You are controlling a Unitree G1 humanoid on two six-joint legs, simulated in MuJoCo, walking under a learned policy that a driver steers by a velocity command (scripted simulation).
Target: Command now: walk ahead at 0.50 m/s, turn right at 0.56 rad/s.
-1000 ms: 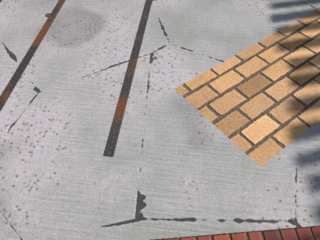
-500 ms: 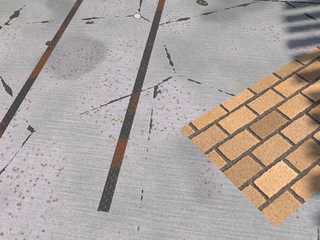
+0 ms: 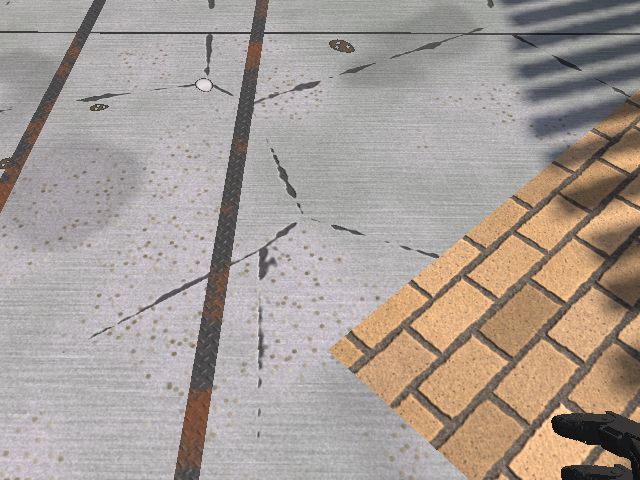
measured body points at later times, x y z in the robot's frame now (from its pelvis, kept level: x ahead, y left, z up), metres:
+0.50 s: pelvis +0.26 +0.06 -0.07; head +0.30 +0.05 +0.38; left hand +0.53 +0.23 -0.16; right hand +0.12 -0.16 -0.21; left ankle +0.14 +0.14 -0.81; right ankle +0.38 -0.04 -0.79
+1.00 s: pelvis +0.48 +0.05 -0.07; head +0.52 +0.05 +0.37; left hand +0.45 +0.30 -0.22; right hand +0.63 -0.19 -0.20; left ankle +0.61 +0.14 -0.79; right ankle +0.38 -0.03 -0.80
